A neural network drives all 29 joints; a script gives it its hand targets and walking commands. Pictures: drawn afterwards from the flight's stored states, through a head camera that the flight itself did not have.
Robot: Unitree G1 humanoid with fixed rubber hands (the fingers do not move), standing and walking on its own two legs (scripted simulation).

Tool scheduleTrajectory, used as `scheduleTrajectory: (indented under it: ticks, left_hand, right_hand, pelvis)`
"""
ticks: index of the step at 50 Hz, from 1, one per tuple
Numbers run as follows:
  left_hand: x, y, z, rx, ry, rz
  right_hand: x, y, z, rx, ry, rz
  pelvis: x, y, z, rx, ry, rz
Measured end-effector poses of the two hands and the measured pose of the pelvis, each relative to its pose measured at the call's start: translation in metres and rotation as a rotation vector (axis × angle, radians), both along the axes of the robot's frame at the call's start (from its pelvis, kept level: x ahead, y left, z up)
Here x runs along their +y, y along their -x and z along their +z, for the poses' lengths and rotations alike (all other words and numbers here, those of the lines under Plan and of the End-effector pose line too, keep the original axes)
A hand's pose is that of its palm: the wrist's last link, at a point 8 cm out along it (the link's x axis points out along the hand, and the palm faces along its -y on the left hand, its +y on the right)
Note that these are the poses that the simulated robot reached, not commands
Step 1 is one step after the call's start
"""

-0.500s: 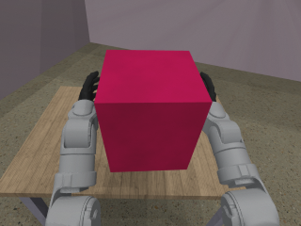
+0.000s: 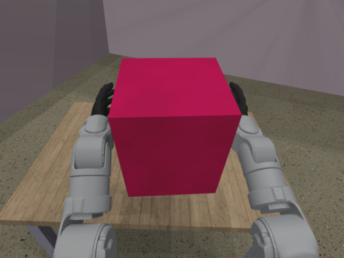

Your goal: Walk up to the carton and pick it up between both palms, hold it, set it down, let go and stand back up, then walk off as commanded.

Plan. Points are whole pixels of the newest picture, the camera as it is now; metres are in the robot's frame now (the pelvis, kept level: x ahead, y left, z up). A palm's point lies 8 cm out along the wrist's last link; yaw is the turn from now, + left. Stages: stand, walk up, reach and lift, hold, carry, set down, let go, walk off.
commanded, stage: hold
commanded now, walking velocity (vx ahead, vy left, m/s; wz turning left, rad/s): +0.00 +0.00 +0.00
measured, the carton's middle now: (171, 128) +0.36 +0.00 +0.17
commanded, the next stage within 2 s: none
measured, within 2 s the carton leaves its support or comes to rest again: neither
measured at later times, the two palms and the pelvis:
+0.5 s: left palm (103, 118) +0.36 +0.15 +0.20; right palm (237, 117) +0.37 -0.16 +0.21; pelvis +0.00 +0.00 +0.00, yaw +0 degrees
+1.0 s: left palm (102, 119) +0.36 +0.15 +0.20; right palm (236, 119) +0.36 -0.15 +0.20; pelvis -0.01 +0.01 +0.00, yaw -1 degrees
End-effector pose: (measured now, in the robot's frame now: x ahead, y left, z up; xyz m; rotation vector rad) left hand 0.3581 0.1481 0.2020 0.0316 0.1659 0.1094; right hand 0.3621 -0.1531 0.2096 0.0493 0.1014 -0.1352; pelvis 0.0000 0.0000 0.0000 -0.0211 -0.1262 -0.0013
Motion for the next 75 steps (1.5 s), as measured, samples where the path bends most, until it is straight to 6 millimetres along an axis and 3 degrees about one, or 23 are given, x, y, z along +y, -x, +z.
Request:
scheduleTrajectory:
  ticks: [9,19,29,37,46,75]
  left_hand:
    - [-0.003,-0.003,-0.012,0.067,0.0,-0.017]
    - [-0.002,-0.007,0.006,-0.001,-0.007,-0.013]
    - [-0.003,-0.001,-0.01,0.047,-0.013,-0.011]
    - [0.0,0.0,0.0,0.005,0.003,-0.014]
    - [0.001,-0.003,-0.01,0.051,-0.014,-0.017]
    - [-0.007,-0.003,-0.002,0.031,-0.007,-0.016]
  right_hand:
    - [-0.003,-0.001,-0.01,0.067,0.03,-0.007]
    - [-0.002,-0.004,0.002,0.0,0.0,-0.011]
    - [-0.003,-0.001,-0.01,0.049,0.008,-0.002]
    - [0.0,0.004,-0.004,0.007,0.011,-0.012]
    - [0.001,-0.001,-0.008,0.054,0.015,-0.008]
    - [-0.007,-0.001,-0.004,0.034,0.019,-0.009]
  pelvis:
    - [-0.001,0.003,0.0,-0.015,-0.008,-0.009]
    - [-0.001,0.004,0.0,0.011,-0.003,-0.004]
    - [0.003,-0.001,0.0,-0.01,-0.002,-0.005]
    - [0.003,0.0,0.0,-0.007,-0.002,-0.013]
    - [0.005,0.006,0.0,-0.008,-0.003,-0.008]
    - [-0.002,0.002,0.0,-0.004,-0.007,-0.006]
